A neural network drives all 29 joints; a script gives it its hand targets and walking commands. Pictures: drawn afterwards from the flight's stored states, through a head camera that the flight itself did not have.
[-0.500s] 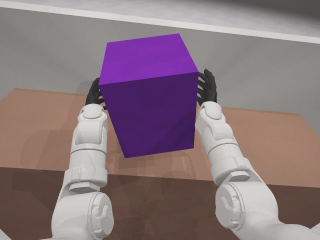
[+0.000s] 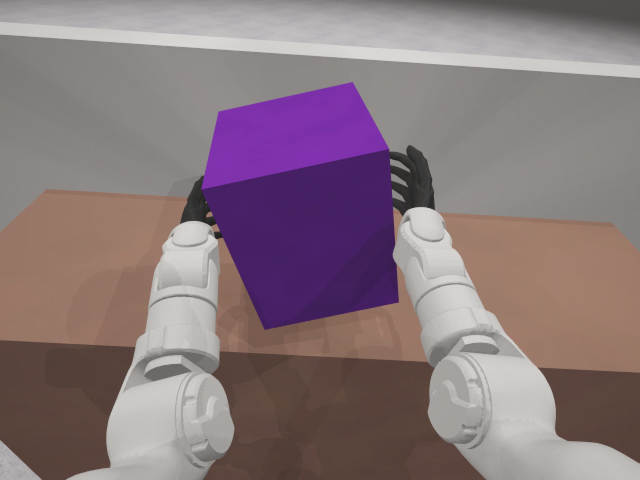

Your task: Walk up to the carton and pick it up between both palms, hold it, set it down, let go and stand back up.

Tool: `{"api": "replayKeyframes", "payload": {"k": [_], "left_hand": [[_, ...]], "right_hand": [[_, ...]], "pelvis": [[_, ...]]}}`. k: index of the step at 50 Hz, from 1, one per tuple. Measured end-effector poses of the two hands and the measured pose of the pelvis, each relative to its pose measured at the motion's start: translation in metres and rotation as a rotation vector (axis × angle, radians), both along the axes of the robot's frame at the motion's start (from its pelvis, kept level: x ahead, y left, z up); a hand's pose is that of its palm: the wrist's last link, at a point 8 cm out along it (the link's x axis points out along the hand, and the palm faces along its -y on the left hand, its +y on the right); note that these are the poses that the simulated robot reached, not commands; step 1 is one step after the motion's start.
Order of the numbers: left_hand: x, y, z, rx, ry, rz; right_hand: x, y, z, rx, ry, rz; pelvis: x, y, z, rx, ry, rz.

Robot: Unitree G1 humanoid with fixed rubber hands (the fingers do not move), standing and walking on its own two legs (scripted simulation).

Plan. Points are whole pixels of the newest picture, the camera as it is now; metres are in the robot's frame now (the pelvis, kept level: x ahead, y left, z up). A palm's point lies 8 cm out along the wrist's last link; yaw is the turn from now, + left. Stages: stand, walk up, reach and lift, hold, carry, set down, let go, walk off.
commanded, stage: set down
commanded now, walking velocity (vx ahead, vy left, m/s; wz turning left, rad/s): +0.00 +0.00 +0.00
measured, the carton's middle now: (308, 206) +0.46 +0.00 +0.16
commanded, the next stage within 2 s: none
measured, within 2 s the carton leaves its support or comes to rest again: neither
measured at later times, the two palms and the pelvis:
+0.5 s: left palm (215, 245) +0.42 +0.13 +0.12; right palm (416, 229) +0.40 -0.15 +0.15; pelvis +0.01 +0.00 +0.00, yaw -1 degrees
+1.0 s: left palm (208, 253) +0.44 +0.14 +0.09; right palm (399, 236) +0.42 -0.14 +0.13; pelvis +0.03 +0.01 +0.00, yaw -1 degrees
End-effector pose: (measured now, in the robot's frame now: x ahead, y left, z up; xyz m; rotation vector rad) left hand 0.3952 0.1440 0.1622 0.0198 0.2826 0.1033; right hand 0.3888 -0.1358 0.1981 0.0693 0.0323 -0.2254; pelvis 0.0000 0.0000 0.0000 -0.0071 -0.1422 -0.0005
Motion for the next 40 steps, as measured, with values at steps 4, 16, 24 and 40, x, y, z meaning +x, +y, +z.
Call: {"api": "replayKeyframes", "payload": {"k": [4,16,24,40], "left_hand": [[0.000,0.004,-0.012,-0.012,0.005,0.011],[0.010,-0.001,-0.040,-0.006,0.041,-0.016],[0.022,-0.014,-0.045,0.008,0.040,-0.034],[0.037,-0.005,-0.057,-0.019,0.053,-0.017]], "right_hand": [[0.001,0.005,-0.007,0.004,-0.003,0.009],[0.007,-0.001,-0.034,0.001,0.038,-0.002],[0.014,-0.014,-0.044,0.012,0.039,-0.027],[0.029,-0.006,-0.057,-0.009,0.062,-0.004]], "pelvis": [[0.000,-0.001,0.000,0.000,0.016,0.003],[0.006,0.000,0.001,-0.003,0.067,0.004],[0.011,0.003,0.001,-0.004,0.111,-0.011],[0.022,0.004,0.001,0.001,0.150,-0.021]]}}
